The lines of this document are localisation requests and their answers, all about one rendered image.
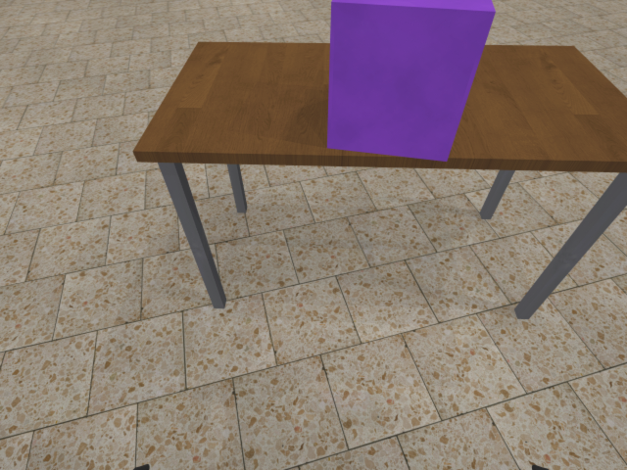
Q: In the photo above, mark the carton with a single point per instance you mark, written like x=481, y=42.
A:
x=400, y=72

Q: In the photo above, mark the table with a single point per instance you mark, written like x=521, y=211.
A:
x=530, y=107

